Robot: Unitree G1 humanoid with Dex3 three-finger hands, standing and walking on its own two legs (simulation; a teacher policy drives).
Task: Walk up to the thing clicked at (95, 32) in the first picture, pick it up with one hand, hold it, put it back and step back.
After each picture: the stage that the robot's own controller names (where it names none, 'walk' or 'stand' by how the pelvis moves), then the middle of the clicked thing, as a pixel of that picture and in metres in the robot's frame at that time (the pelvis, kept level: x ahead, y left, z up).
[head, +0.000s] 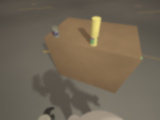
stand; (94, 32) +0.73 +0.02 +0.12
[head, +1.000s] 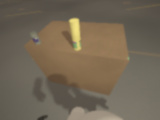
walk; (75, 36) +0.61 +0.19 +0.15
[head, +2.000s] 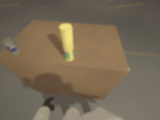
stand; (67, 44) +0.46 +0.20 +0.16
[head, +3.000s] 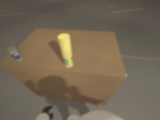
stand; (66, 52) +0.44 +0.21 +0.13
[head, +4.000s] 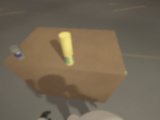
stand; (67, 50) +0.46 +0.21 +0.12
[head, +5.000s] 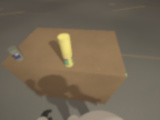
stand; (66, 52) +0.44 +0.21 +0.12
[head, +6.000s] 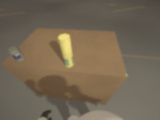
stand; (67, 52) +0.44 +0.21 +0.12
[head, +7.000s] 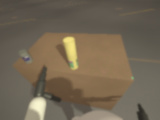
rise first; (71, 54) +0.44 +0.20 +0.13
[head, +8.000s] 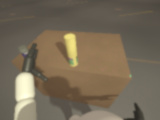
go down; (71, 51) +0.46 +0.19 +0.13
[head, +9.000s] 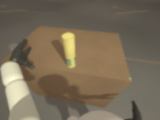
go down; (69, 52) +0.44 +0.19 +0.13
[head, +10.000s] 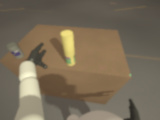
close in; (69, 50) +0.45 +0.18 +0.14
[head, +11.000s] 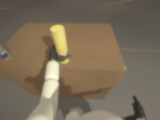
close; (61, 47) +0.45 +0.20 +0.16
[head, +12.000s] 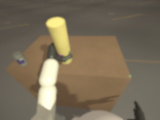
lift; (62, 45) +0.34 +0.18 +0.29
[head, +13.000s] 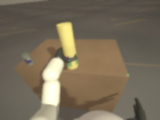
lift; (68, 48) +0.35 +0.16 +0.28
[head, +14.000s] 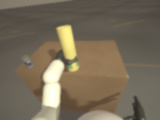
hold; (69, 50) +0.34 +0.15 +0.28
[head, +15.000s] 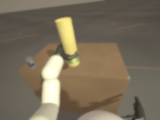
hold; (69, 45) +0.33 +0.15 +0.33
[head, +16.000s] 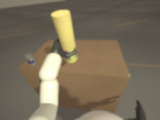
crouch; (67, 41) +0.32 +0.15 +0.34
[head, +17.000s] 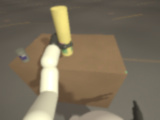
crouch; (63, 34) +0.41 +0.19 +0.31
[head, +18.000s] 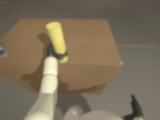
lower; (59, 45) +0.46 +0.20 +0.16
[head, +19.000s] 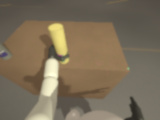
lower; (60, 46) +0.44 +0.21 +0.17
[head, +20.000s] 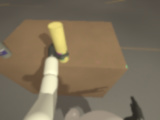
lower; (60, 45) +0.45 +0.21 +0.17
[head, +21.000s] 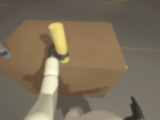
lower; (60, 45) +0.45 +0.21 +0.17
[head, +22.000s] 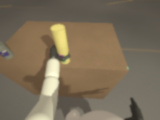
loosen; (62, 47) +0.44 +0.20 +0.17
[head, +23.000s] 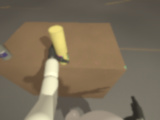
withdraw; (60, 48) +0.44 +0.20 +0.16
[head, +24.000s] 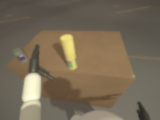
sink last; (70, 54) +0.42 +0.19 +0.15
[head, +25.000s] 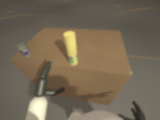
stand; (71, 50) +0.45 +0.20 +0.14
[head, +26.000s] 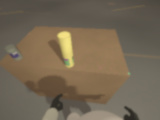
stand; (67, 51) +0.43 +0.20 +0.14
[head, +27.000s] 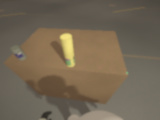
stand; (68, 52) +0.45 +0.20 +0.12
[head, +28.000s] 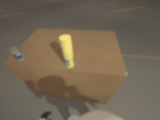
stand; (67, 53) +0.44 +0.20 +0.12
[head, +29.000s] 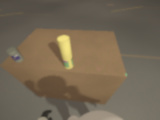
stand; (66, 54) +0.43 +0.21 +0.12
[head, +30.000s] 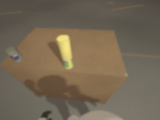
stand; (66, 54) +0.42 +0.21 +0.12
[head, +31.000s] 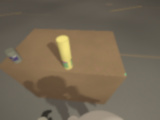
stand; (65, 54) +0.42 +0.21 +0.12
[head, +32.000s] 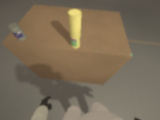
walk; (75, 32) +0.55 +0.17 +0.13
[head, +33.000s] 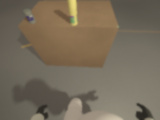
walk; (72, 10) +0.84 +0.27 +0.16
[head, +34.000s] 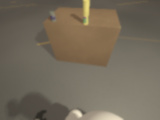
stand; (85, 12) +1.08 +0.18 +0.14
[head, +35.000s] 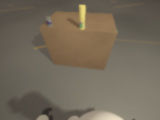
stand; (82, 18) +1.03 +0.19 +0.12
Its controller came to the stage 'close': yes
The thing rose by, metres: 0.21
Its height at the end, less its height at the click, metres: +0.00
